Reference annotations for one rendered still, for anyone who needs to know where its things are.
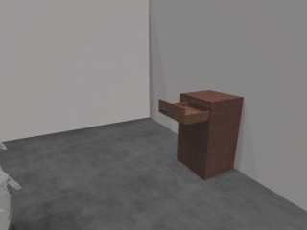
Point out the robot right thigh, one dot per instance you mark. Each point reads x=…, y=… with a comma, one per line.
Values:
x=5, y=203

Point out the drawer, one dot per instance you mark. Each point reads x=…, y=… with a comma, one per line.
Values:
x=186, y=112

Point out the robot right shin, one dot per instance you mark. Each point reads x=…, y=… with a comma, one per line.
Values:
x=5, y=219

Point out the right robot hand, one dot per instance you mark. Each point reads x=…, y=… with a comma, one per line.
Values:
x=3, y=179

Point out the cabinet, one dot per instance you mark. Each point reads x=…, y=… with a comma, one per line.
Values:
x=208, y=147

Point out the handle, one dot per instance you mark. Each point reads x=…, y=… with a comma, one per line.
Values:
x=164, y=110

